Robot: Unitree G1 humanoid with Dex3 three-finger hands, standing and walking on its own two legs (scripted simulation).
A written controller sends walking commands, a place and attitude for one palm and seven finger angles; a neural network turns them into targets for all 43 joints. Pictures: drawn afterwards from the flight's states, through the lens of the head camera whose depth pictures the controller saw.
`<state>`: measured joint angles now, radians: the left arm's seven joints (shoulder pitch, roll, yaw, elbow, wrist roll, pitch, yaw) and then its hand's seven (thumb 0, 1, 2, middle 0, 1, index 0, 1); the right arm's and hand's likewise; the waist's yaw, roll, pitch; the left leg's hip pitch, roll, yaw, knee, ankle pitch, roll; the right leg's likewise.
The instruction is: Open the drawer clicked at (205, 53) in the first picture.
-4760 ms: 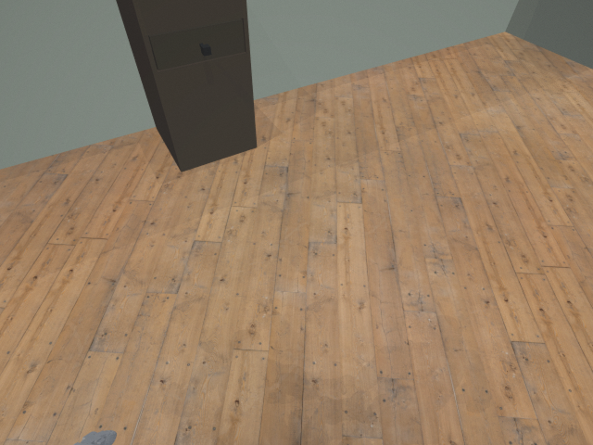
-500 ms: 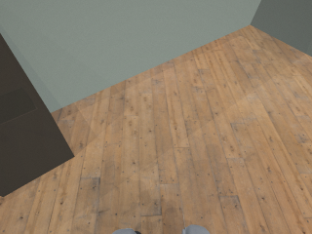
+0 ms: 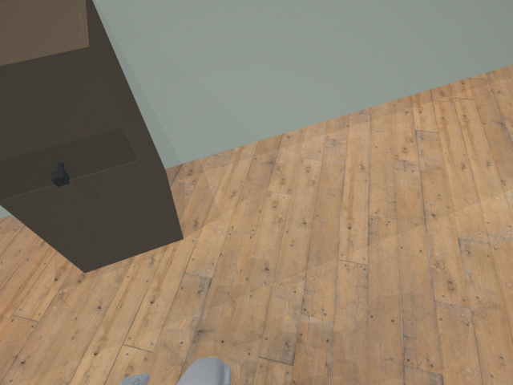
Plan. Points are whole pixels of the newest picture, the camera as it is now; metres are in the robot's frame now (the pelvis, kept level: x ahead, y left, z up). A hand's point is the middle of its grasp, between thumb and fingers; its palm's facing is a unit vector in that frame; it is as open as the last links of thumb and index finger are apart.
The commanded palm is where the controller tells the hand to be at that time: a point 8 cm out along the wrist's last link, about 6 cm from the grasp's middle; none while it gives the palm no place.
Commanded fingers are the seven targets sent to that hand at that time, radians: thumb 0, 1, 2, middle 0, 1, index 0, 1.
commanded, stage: turn to face it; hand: left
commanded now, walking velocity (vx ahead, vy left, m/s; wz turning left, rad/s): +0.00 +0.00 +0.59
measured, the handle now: (60, 173) +0.65 +0.59 -0.17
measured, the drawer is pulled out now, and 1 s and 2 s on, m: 0.00 0.00 0.00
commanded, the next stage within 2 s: take the last steps up to it in 0.58 s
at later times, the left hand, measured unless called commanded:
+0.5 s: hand out of the picture +0.02 +0.27 -0.17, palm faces +0.27 -0.93 -0.27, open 7.4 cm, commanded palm none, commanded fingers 0.00 0.90 0.90 -0.20 -0.30 -0.20 -0.30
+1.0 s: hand out of the picture -0.05 +0.20 -0.15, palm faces +0.43 -0.87 -0.25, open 7.3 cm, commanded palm none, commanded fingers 0.00 0.90 0.90 -0.20 -0.30 -0.20 -0.30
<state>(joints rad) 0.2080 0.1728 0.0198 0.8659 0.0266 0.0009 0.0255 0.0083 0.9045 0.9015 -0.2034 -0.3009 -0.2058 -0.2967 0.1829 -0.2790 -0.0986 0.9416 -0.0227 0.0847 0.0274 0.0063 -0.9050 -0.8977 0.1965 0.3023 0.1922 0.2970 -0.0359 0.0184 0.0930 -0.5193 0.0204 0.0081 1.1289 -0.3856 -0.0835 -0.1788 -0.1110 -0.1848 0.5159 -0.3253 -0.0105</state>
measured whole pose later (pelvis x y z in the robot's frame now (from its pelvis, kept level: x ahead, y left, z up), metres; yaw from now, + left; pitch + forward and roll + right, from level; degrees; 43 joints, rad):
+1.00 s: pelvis +0.03 +0.03 +0.01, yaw +23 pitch -1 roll +1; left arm 0.35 0.16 0.03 1.03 0.03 -0.05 0.02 0.01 0.92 0.90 -0.20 -0.30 -0.21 -0.30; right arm 0.24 -0.24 -0.07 1.06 -0.03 0.06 0.04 0.01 -0.91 -0.90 0.20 0.30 0.19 0.30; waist 0.02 0.02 0.03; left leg -0.46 0.08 0.02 1.01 -0.27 -0.06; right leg -0.10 -0.10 -0.20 0.39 -0.26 0.00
